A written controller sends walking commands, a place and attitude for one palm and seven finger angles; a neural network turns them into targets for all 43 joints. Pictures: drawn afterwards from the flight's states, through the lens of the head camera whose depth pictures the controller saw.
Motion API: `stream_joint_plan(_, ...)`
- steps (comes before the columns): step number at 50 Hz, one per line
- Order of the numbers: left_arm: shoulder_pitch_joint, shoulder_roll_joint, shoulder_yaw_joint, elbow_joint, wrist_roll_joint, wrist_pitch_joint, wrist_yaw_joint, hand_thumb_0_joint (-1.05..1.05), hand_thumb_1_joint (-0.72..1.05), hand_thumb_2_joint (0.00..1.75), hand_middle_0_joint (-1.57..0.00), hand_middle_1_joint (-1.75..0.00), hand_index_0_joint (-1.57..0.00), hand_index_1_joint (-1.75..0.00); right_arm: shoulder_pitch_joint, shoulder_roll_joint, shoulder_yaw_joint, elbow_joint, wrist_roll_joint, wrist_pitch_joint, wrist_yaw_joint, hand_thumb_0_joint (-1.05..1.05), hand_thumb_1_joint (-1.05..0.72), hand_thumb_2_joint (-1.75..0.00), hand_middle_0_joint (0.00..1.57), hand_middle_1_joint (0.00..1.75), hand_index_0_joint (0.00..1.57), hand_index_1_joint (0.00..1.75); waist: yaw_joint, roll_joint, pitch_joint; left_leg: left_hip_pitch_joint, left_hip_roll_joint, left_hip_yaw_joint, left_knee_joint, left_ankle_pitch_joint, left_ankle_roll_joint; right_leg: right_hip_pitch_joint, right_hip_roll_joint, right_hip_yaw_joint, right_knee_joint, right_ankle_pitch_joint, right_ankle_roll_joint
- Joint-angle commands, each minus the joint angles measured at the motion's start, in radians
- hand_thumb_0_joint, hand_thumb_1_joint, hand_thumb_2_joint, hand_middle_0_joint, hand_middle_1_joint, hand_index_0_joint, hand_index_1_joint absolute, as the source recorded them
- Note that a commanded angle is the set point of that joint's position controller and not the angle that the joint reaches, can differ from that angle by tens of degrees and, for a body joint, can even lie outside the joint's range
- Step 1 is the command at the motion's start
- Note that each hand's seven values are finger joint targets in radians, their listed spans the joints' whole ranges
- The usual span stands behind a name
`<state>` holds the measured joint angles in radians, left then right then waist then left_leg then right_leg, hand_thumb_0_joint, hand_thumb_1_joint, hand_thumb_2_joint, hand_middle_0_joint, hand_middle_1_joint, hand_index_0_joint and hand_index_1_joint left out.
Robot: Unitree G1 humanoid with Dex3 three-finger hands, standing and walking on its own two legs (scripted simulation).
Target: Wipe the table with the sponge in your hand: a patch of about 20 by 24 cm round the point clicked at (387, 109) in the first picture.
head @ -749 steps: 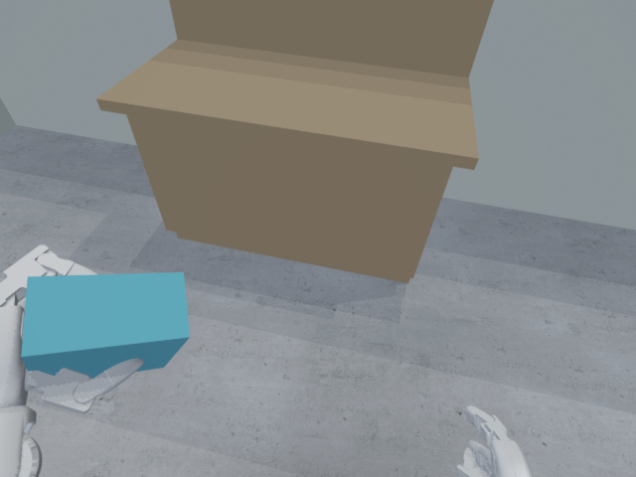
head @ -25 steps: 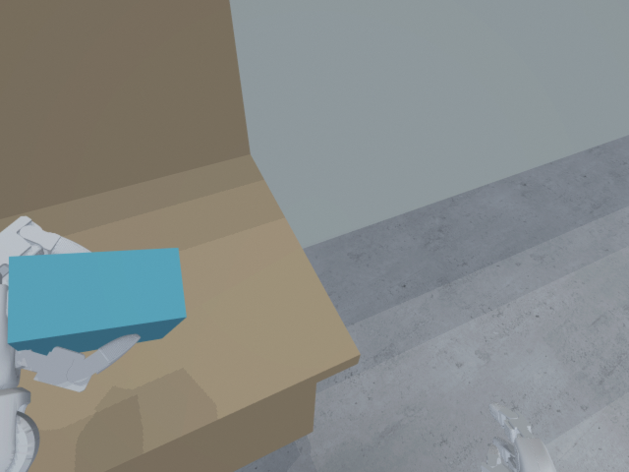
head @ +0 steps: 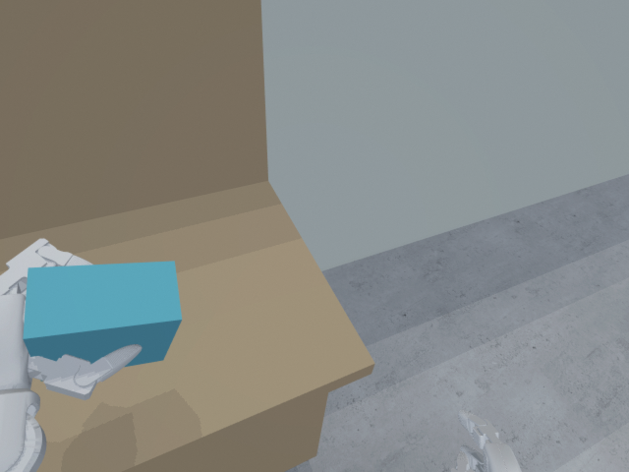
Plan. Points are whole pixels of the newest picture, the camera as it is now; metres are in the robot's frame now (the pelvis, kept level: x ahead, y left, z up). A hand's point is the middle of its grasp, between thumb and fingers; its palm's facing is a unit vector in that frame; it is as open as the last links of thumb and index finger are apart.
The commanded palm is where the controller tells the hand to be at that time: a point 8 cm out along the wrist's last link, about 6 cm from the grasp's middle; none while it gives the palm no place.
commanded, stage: come to a stop and stand still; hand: left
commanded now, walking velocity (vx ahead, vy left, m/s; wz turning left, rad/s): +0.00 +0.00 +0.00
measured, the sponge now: (128, 319) +0.23 +0.22 +0.13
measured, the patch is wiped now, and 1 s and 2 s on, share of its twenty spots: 0.00 0.00 0.00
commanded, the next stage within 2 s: look again from close up in 0.98 s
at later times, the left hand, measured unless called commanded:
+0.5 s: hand (97, 315) +0.23 +0.25 +0.13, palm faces +0.19 -0.89 -0.42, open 10.1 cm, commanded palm +0.18 +0.31 +0.18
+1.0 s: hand (34, 295) +0.24 +0.32 +0.14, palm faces +0.35 -0.86 -0.37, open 10.1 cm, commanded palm +0.18 +0.34 +0.18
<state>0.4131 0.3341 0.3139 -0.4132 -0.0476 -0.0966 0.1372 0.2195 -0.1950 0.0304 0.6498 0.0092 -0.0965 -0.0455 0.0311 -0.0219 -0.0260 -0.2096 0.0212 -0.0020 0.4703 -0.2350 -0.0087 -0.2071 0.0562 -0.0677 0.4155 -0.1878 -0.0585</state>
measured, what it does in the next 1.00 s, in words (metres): shifts its weight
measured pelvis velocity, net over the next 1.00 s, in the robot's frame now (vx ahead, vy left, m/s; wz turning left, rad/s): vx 0.02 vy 0.07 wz -0.01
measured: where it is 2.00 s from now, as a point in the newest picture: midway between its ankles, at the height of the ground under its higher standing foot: outside the picture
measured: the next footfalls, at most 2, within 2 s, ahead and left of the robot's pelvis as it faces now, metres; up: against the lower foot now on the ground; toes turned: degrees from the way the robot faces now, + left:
none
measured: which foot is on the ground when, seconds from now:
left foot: down 0.00-1.00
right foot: down 0.00-1.00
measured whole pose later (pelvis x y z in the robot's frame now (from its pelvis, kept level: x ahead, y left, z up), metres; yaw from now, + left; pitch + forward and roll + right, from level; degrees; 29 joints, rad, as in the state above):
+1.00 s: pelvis +0.02 +0.07 +0.00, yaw -1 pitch +0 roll -1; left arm 0.38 0.38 0.36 -0.42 -0.03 -0.19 0.06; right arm 0.19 -0.16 0.06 0.54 0.01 -0.12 -0.02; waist 0.05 -0.06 0.06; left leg -0.21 -0.06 0.04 0.47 -0.26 0.08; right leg -0.21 -0.02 -0.02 0.43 -0.20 0.03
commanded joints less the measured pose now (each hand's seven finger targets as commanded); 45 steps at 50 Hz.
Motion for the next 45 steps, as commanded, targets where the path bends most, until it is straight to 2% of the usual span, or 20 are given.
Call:
stream_joint_plan(1, -0.187, 0.184, 0.083, -0.343, 0.018, -0.099, 0.028, 0.0, 0.1, 1.3, -1.2, -1.6, -1.2, -1.6, -0.14, -0.115, -0.045, -0.184, -0.004, -0.074, -0.019, 0.0, -0.9, -0.9, 0.2, 0.3, 0.2, 0.3, -0.018, 0.223, -0.035, -0.14, 0.101, -0.135, -0.226, -0.113, 0.054, 0.147, -0.088, 0.132, -0.063, -0.016, 0.04)
stream_joint_plan(6, -0.001, 0.19, 0.13, -0.257, 0.009, -0.097, 0.028, 0.0, 0.1, 1.3, -1.2, -1.6, -1.2, -1.6, -0.107, -0.123, -0.058, -0.192, -0.006, -0.075, -0.012, 0.0, -0.9, -0.9, 0.2, 0.3, 0.2, 0.3, -0.012, 0.101, -0.092, -0.101, 0.07, -0.091, -0.157, 0.048, 0.031, 0.193, -0.11, 0.134, -0.093, 0.108, 0.034)
stream_joint_plan(9, 0.034, 0.169, 0.127, -0.212, -0.003, -0.089, 0.021, 0.0, 0.1, 1.3, -1.2, -1.6, -1.2, -1.6, -0.1, -0.127, -0.058, -0.2, -0.003, -0.059, -0.012, 0.0, -0.9, -0.9, 0.2, 0.3, 0.2, 0.3, -0.018, 0.056, -0.073, -0.085, 0.061, -0.078, -0.131, 0.075, 0.02, 0.15, -0.122, 0.147, -0.115, 0.122, 0.03)
stream_joint_plan(10, -1.079, 0.976, 0.666, -0.491, 0.152, -0.204, 0.004, 0.0, 0.1, 1.3, -1.2, -1.6, -1.2, -1.6, 0.027, -0.185, -0.065, -0.21, -0.026, -0.102, -0.015, 0.0, -0.9, -0.9, 0.2, 0.3, 0.2, 0.3, -0.024, -0.023, 0.185, -0.183, 0.049, 0.019, -0.013, 0.141, 0.042, -0.088, -0.127, 0.131, -0.199, 0.107, 0.172)
stream_joint_plan(11, -0.861, 0.59, 0.403, -0.068, 0.058, -0.181, -0.03, 0.0, 0.1, 1.3, -1.2, -1.6, -1.2, -1.6, -0.054, -0.11, -0.064, -0.115, 0.025, -0.076, -0.022, 0.0, -0.9, -0.9, 0.2, 0.3, 0.2, 0.3, -0.044, 0.18, 0.064, -0.042, 0.092, -0.038, 0.0, 0.069, 0.043, -0.158, -0.229, 0.142, -0.125, -0.073, 0.021)
stream_joint_plan(12, -0.565, 0.431, 0.313, -0.044, 0.023, -0.171, -0.037, 0.0, 0.1, 1.3, -1.2, -1.6, -1.2, -1.6, -0.062, -0.122, -0.073, -0.15, 0.009, -0.071, -0.011, 0.0, -0.9, -0.9, 0.2, 0.3, 0.2, 0.3, -0.021, 0.094, 0.051, -0.045, 0.068, -0.059, -0.062, 0.033, 0.038, -0.071, -0.162, 0.173, -0.127, -0.059, 0.019)
stream_joint_plan(14, -0.303, 0.288, 0.194, 0.09, -0.013, -0.172, -0.08, 0.0, 0.1, 1.3, -1.2, -1.6, -1.2, -1.6, -0.032, -0.147, -0.083, -0.178, 0.018, -0.087, 0.014, 0.0, -0.9, -0.9, 0.2, 0.3, 0.2, 0.3, 0.013, 0.079, -0.078, -0.003, 0.015, -0.019, -0.017, 0.007, 0.034, 0.006, -0.171, 0.229, -0.134, -0.019, 0.054)
stream_joint_plan(16, -0.052, 0.136, 0.084, 0.003, -0.043, -0.18, -0.102, 0.0, 0.1, 1.3, -1.2, -1.6, -1.2, -1.6, -0.037, -0.135, -0.082, -0.187, 0.033, -0.087, 0.05, 0.0, -0.9, -0.9, 0.2, 0.3, 0.2, 0.3, 0.02, 0.075, -0.169, 0.039, 0.019, -0.017, -0.049, 0.044, 0.045, 0.078, -0.168, 0.204, -0.099, 0.014, 0.08)
stream_joint_plan(19, 0.026, 0.159, 0.068, -0.181, -0.023, -0.173, -0.091, 0.0, 0.1, 1.3, -1.2, -1.6, -1.2, -1.6, -0.061, -0.136, -0.076, -0.221, 0.031, -0.085, 0.062, 0.0, -0.9, -0.9, 0.2, 0.3, 0.2, 0.3, 0.023, -0.069, -0.138, 0.005, 0.04, -0.029, -0.085, 0.039, 0.049, 0.089, -0.146, 0.164, -0.105, -0.031, 0.079)
stream_joint_plan(22, 0.0, 0.264, 0.186, -0.217, -0.009, -0.169, -0.054, 0.0, 0.1, 1.3, -1.2, -1.6, -1.2, -1.6, -0.095, -0.134, -0.067, -0.225, 0.018, -0.09, 0.031, 0.0, -0.9, -0.9, 0.2, 0.3, 0.2, 0.3, 0.015, -0.137, -0.084, 0.005, 0.049, -0.051, -0.106, 0.021, 0.046, 0.024, -0.131, 0.145, -0.105, -0.08, 0.05)
stream_joint_plan(24, -0.088, 0.312, 0.243, -0.256, -0.007, -0.182, -0.047, 0.0, 0.1, 1.3, -1.2, -1.6, -1.2, -1.6, -0.106, -0.129, -0.059, -0.236, 0.011, -0.1, 0.011, 0.0, -0.9, -0.9, 0.2, 0.3, 0.2, 0.3, 0.007, -0.097, -0.041, -0.014, 0.046, -0.073, -0.109, 0.026, 0.042, 0.0, -0.13, 0.155, -0.093, -0.069, 0.039)
stream_joint_plan(25, -0.127, 0.321, 0.252, -0.281, -0.007, -0.191, -0.045, 0.0, 0.1, 1.3, -1.2, -1.6, -1.2, -1.6, -0.104, -0.126, -0.055, -0.235, 0.01, -0.104, 0.003, 0.0, -0.9, -0.9, 0.2, 0.3, 0.2, 0.3, 0.004, -0.036, -0.046, -0.015, 0.048, -0.081, -0.111, 0.042, 0.044, 0.016, -0.127, 0.16, -0.068, -0.024, 0.035)
stream_joint_plan(26, -0.207, 0.387, 0.292, -0.344, 0.0, -0.2, -0.037, 0.0, 0.1, 1.3, -1.2, -1.6, -1.2, -1.6, -0.116, -0.133, -0.052, -0.228, 0.006, -0.104, -0.003, 0.0, -0.9, -0.9, 0.2, 0.3, 0.2, 0.3, 0.0, 0.055, -0.056, -0.021, 0.057, -0.093, -0.123, 0.039, 0.048, 0.029, -0.116, 0.165, -0.03, 0.01, 0.035)
stream_joint_plan(27, -0.221, 0.325, 0.238, -0.332, -0.004, -0.205, -0.04, 0.0, 0.1, 1.3, -1.2, -1.6, -1.2, -1.6, -0.101, -0.116, -0.049, -0.23, 0.01, -0.109, -0.008, 0.0, -0.9, -0.9, 0.2, 0.3, 0.2, 0.3, -0.003, 0.146, -0.083, -0.029, 0.065, -0.098, -0.126, 0.069, 0.05, 0.07, -0.124, 0.144, 0.006, 0.054, 0.032)
stream_joint_plan(28, -0.231, 0.341, 0.24, -0.355, 0.0, -0.208, -0.04, 0.0, 0.1, 1.3, -1.2, -1.6, -1.2, -1.6, -0.095, -0.115, -0.048, -0.235, 0.01, -0.118, -0.008, 0.0, -0.9, -0.9, 0.2, 0.3, 0.2, 0.3, 0.004, 0.216, -0.1, -0.024, 0.069, -0.093, -0.115, 0.114, 0.052, 0.095, -0.121, 0.143, 0.024, 0.106, 0.032)
stream_joint_plan(30, -0.233, 0.327, 0.223, -0.363, 0.003, -0.211, -0.043, 0.0, 0.1, 1.3, -1.2, -1.6, -1.2, -1.6, -0.079, -0.112, -0.046, -0.23, 0.006, -0.133, 0.0, 0.0, -0.9, -0.9, 0.2, 0.3, 0.2, 0.3, 0.009, 0.27, -0.126, -0.005, 0.063, -0.082, -0.082, 0.228, 0.043, 0.122, -0.122, 0.13, 0.033, 0.167, 0.029)
stream_joint_plan(33, -0.168, 0.271, 0.182, -0.381, 0.007, -0.218, -0.05, 0.0, 0.1, 1.3, -1.2, -1.6, -1.2, -1.6, -0.06, -0.119, -0.051, -0.218, -0.001, -0.144, 0.016, 0.0, -0.9, -0.9, 0.2, 0.3, 0.2, 0.3, 0.006, 0.223, -0.157, 0.076, 0.078, -0.094, -0.048, 0.406, 0.02, 0.095, -0.115, 0.104, 0.041, 0.201, 0.025)
stream_joint_plan(37, -0.005, 0.158, 0.12, -0.248, 0.005, -0.191, -0.058, 0.0, 0.1, 1.3, -1.2, -1.6, -1.2, -1.6, -0.044, -0.123, -0.057, -0.204, 0.0, -0.119, 0.037, 0.0, -0.9, -0.9, 0.2, 0.3, 0.2, 0.3, 0.0, 0.109, -0.128, 0.088, 0.103, -0.089, -0.057, 0.498, -0.005, 0.048, -0.101, 0.07, 0.045, 0.172, 0.035)
stream_joint_plan(40, -0.031, 0.19, 0.155, -0.163, 0.003, -0.169, -0.06, 0.0, 0.1, 1.3, -1.2, -1.6, -1.2, -1.6, -0.056, -0.13, -0.058, -0.212, 0.003, -0.083, 0.029, 0.0, -0.9, -0.9, 0.2, 0.3, 0.2, 0.3, 0.0, 0.038, -0.074, 0.025, 0.116, -0.101, -0.089, 0.449, -0.02, 0.043, -0.101, 0.064, 0.033, 0.152, 0.044)
stream_joint_plan(45, -0.136, 0.212, 0.155, -0.212, 0.001, -0.169, -0.063, 0.0, 0.1, 1.3, -1.2, -1.6, -1.2, -1.6, -0.075, -0.122, -0.049, -0.244, 0.004, -0.062, 0.01, 0.0, -0.9, -0.9, 0.2, 0.3, 0.2, 0.3, -0.006, 0.052, -0.078, 0.012, 0.102, -0.095, -0.112, 0.353, -0.024, 0.067, -0.105, 0.07, 0.02, 0.151, 0.043)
